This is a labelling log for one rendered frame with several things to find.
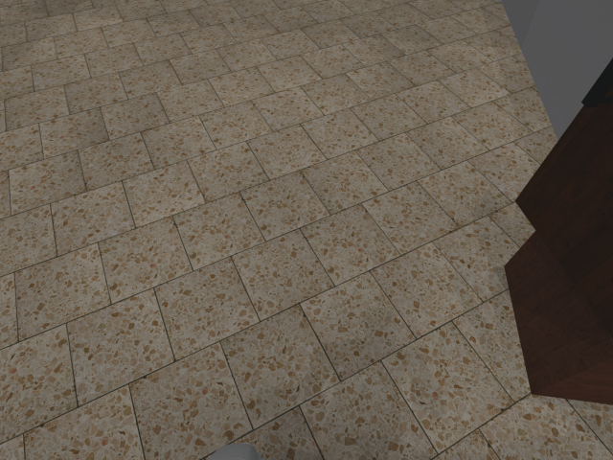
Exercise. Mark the handle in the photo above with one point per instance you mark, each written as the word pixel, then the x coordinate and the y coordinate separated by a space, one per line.
pixel 597 93

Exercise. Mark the cupboard door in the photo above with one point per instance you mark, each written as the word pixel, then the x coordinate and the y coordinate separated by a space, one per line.
pixel 569 202

